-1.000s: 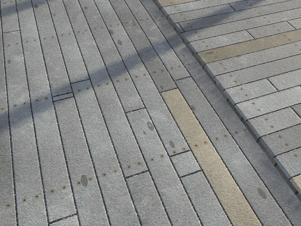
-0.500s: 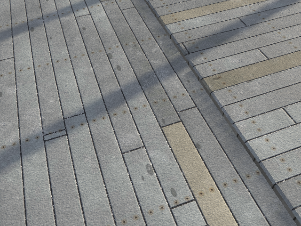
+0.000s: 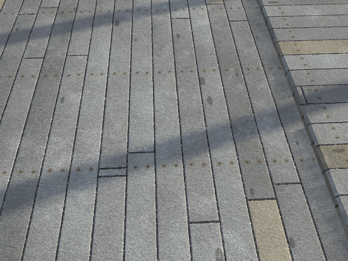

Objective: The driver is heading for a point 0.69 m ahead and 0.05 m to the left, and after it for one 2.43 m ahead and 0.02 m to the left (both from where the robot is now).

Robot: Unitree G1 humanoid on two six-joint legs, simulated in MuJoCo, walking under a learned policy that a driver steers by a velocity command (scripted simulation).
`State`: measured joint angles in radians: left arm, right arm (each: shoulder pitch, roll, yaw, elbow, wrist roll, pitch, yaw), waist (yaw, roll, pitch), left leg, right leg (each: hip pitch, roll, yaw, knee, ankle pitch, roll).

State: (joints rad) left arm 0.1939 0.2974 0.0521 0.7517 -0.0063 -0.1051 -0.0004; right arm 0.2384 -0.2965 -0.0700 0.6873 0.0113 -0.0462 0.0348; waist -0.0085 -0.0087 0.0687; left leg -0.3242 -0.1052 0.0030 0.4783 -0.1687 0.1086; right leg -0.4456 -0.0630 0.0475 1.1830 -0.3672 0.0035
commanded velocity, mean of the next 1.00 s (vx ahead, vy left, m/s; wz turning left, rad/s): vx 0.48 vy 0.00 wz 0.38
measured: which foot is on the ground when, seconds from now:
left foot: down 0.00-0.34, up 0.36-0.82, down 0.84-1.00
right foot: up 0.00-0.30, down 0.32-0.84, up 0.86-1.00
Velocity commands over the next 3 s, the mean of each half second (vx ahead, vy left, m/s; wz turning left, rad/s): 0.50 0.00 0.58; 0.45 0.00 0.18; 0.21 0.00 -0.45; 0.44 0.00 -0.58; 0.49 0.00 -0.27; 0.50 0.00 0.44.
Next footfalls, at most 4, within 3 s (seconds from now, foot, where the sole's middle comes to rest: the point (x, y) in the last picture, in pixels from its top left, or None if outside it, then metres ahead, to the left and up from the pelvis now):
0.32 right None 0.38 -0.14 -0.77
0.84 left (124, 234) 0.54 0.21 -0.77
1.32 right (170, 189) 0.73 0.03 -0.77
1.76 left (116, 158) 0.89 0.27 -0.77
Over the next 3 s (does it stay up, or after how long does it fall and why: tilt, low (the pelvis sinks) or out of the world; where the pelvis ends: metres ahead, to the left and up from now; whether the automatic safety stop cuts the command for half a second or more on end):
stays up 1.42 0.01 0.01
